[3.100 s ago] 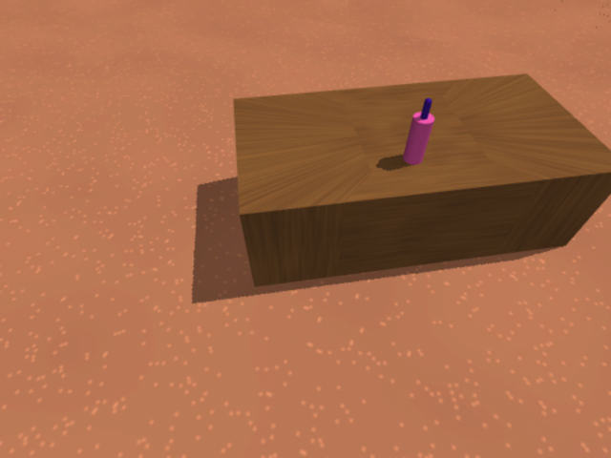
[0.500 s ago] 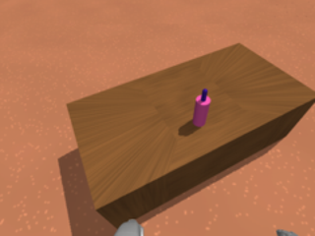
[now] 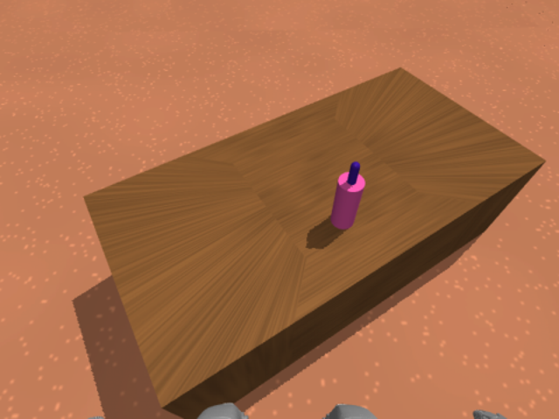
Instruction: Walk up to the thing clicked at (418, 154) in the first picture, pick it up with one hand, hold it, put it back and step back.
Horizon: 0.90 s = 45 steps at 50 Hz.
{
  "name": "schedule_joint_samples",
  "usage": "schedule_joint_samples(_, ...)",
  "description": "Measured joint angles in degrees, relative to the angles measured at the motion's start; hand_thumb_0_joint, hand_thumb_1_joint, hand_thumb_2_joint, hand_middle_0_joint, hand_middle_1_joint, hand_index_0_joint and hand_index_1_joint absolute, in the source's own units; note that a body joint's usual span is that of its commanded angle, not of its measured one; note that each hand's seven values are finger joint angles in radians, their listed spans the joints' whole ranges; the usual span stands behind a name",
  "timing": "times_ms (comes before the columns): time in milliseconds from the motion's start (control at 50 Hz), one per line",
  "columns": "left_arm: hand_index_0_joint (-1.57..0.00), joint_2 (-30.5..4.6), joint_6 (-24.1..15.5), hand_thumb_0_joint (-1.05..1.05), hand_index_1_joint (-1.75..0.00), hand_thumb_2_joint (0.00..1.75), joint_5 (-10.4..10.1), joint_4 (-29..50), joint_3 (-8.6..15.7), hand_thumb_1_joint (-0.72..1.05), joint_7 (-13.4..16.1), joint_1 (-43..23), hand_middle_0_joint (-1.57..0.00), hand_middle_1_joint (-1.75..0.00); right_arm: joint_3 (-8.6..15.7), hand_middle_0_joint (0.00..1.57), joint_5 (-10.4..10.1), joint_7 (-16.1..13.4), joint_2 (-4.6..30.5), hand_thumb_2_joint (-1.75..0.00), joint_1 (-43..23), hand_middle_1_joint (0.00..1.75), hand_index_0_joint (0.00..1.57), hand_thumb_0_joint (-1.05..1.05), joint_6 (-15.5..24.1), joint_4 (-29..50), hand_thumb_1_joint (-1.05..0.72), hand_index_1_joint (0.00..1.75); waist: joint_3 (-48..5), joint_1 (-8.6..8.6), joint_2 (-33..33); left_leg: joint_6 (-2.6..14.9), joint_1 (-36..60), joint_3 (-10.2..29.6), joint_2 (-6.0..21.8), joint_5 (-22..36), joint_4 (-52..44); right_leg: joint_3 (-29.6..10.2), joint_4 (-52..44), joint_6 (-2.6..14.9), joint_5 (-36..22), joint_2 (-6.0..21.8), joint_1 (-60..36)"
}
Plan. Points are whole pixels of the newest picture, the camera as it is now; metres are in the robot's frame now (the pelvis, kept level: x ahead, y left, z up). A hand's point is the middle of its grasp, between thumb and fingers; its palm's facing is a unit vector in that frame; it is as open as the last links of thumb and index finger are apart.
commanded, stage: walk up
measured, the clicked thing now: (348, 194) +0.65 -0.16 -0.21
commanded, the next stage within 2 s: stand in 1.18 s
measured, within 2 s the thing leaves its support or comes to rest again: neither
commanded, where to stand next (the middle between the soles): +0.08 -0.02 m, yaw +2 degrees
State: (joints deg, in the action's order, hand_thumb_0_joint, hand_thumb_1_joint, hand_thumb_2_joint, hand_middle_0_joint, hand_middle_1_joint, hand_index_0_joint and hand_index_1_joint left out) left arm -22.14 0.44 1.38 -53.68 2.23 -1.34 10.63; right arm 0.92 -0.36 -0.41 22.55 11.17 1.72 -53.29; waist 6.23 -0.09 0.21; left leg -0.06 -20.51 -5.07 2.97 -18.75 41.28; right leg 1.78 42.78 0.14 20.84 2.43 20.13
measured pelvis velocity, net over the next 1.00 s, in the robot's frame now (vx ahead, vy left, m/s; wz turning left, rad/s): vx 0.02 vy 0.00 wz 0.02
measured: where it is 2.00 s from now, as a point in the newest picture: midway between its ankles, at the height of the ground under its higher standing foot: outside the picture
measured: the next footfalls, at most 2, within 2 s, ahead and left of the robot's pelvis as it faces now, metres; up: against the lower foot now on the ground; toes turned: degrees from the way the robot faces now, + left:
none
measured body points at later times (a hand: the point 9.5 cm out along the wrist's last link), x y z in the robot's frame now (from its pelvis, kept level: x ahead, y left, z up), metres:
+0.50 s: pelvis +0.01 -0.01 +0.03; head +0.02 -0.01 +0.48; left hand +0.11 +0.28 -0.10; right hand +0.08 -0.33 -0.10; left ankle +0.03 +0.12 -0.71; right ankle +0.02 -0.12 -0.71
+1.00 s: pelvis +0.02 +0.00 +0.03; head +0.04 +0.01 +0.48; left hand +0.10 +0.30 -0.10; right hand +0.12 -0.30 -0.09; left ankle +0.03 +0.12 -0.71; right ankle +0.02 -0.12 -0.71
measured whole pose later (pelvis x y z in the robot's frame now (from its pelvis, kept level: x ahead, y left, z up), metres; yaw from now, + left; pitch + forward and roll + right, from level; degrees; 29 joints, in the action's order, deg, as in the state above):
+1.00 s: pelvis +0.02 +0.00 +0.03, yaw +1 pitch -1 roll +0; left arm -20.2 1.7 0.9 -63.7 2.2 -2.1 4.6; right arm -0.4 0.8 -0.3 20.3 5.0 2.1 -64.5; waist 2.9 -0.5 0.5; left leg -0.6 -10.3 -4.0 2.6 -10.4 21.9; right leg 3.7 21.1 -0.4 11.6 1.5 8.3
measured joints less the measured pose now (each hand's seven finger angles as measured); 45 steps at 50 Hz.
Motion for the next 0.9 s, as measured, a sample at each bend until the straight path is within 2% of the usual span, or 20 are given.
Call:
schedule_joint_samples(60, -0.20, 0.5, 0.3, 0.00, -0.30, 0.90, -0.1, -0.3, -0.4, 0.90, -0.2, -1.9, -0.20, -0.30, -0.6, 0.21, 0.3, 0.2, -0.1, -0.90, -0.5, 0.30, 0.21, 0.01, 0.6, -1.7, -0.91, 0.30, -0.8, -0.04, -0.3, 0.02, 0.6, -0.1, 0.2, 0.3, -1.2, 0.0, -1.3, -0.14, -0.6, -0.3, -0.6)
schedule_joint_samples(180, -0.20, 0.4, 0.2, 0.00, -0.30, 0.90, -0.5, -1.7, -0.4, 0.90, -0.5, -4.8, -0.20, -0.30, -1.4, 0.21, 0.6, 0.3, -0.8, -0.90, -1.9, 0.30, 0.21, 0.01, 0.7, -5.0, -0.91, 0.30, -1.8, 0.28, 0.2, -0.94, 2.6, 0.6, 0.7, 2.2, -4.8, 0.8, -5.0, 0.66, -2.1, -1.0, -2.8)
schedule_joint_samples(400, -0.20, 2.0, 0.6, 0.00, -0.30, 0.90, -0.4, -6.2, -0.9, 0.90, -0.8, -6.7, -0.20, -0.30, -1.3, 0.21, 0.9, 0.5, -0.1, -0.90, -4.1, 0.30, 0.21, 0.01, 0.5, -8.9, -0.91, 0.30, -2.7, 0.68, 0.1, -1.49, 7.0, 0.7, 0.6, 6.4, -13.2, 1.3, -12.7, 0.86, -5.8, -1.4, -7.0)
schedule_joint_samples(620, -0.20, 2.2, 1.1, 0.00, -0.30, 0.90, -0.6, -8.8, -0.2, 0.90, -1.0, -7.0, -0.20, -0.30, -1.6, 0.21, 1.2, 0.4, -1.1, -0.90, -3.9, 0.30, 0.21, 0.01, 0.5, -11.4, -0.91, 0.30, -2.8, 0.21, 0.4, -1.32, 9.0, 1.0, 0.5, 8.3, -17.5, 1.7, -18.5, 0.47, -8.4, -1.6, -9.8)
schedule_joint_samples(900, -0.20, 1.9, 1.3, 0.00, -0.30, 0.90, -0.5, -9.9, 0.0, 0.90, -0.9, -6.1, -0.20, -0.30, -1.4, 0.21, 1.2, 0.1, -2.1, -0.90, -5.5, 0.30, 0.21, 0.01, 0.4, -11.4, -0.91, 0.30, -3.1, -0.30, 0.4, -0.72, 9.8, 1.0, -0.2, 8.3, -19.0, 1.8, -21.1, -0.32, -9.1, -1.1, -11.3)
